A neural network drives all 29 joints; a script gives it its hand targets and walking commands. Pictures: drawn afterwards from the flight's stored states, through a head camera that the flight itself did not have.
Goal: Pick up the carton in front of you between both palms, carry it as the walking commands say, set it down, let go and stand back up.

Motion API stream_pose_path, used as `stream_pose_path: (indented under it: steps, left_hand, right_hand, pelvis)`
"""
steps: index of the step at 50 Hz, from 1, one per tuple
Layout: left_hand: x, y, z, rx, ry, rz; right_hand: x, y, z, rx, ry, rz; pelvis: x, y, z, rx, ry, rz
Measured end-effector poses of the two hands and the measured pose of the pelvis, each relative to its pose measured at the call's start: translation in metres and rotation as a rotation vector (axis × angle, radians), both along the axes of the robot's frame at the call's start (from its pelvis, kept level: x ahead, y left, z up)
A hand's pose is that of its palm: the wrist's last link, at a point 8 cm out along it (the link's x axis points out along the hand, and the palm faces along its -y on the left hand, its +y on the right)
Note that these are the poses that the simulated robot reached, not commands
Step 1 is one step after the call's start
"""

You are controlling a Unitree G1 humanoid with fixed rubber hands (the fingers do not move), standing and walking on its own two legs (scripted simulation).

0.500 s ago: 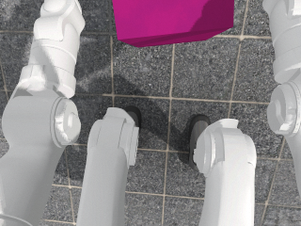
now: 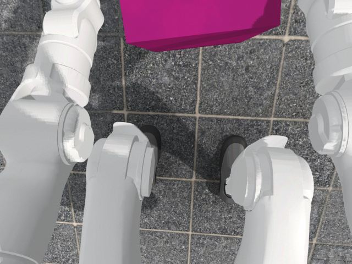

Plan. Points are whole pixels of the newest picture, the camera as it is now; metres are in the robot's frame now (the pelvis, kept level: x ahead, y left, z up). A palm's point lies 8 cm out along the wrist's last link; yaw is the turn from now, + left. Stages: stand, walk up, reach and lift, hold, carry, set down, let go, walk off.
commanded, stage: reach and lift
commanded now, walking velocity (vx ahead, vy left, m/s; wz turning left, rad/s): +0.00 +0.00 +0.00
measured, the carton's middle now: out of the picture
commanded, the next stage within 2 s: none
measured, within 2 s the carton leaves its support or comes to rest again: leaves its support in 0.50 s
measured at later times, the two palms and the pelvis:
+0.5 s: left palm out of the picture +0.55 +0.17 -0.16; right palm out of the picture +0.57 -0.14 -0.17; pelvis +0.01 +0.00 +0.00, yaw -1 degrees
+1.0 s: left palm out of the picture +0.50 +0.16 +0.04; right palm out of the picture +0.51 -0.14 +0.04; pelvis -0.02 +0.00 +0.10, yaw -2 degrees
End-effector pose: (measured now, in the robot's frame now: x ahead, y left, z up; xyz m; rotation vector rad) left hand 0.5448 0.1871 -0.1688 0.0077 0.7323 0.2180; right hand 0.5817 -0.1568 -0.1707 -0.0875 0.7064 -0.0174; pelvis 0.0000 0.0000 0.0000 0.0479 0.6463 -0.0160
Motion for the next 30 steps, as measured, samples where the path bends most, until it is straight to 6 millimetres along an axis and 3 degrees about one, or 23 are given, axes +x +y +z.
stream_pose_path:
  steps: [8, 22, 26, 30]
  left_hand:
    - [0.002, -0.02, 0.002, -0.019, -0.008, -0.027]
    - [0.007, -0.017, 0.003, -0.054, 0.014, -0.049]
    - [0.006, -0.02, 0.014, -0.042, 0.007, -0.022]
    - [-0.001, -0.024, 0.041, -0.037, -0.025, 0.021]
  right_hand:
    - [-0.004, 0.022, 0.0, 0.022, 0.003, 0.034]
    - [-0.004, 0.021, 0.0, 0.046, 0.029, 0.031]
    - [-0.009, 0.022, 0.005, 0.034, 0.024, 0.006]
    - [-0.016, 0.022, 0.034, 0.037, -0.006, -0.019]
  pelvis:
    - [-0.007, 0.0, 0.005, -0.001, -0.024, 0.001]
    - [0.003, -0.001, -0.004, -0.011, -0.025, -0.005]
    - [0.007, -0.001, -0.002, -0.011, 0.004, -0.004]
    - [0.008, 0.0, 0.005, -0.014, 0.036, -0.004]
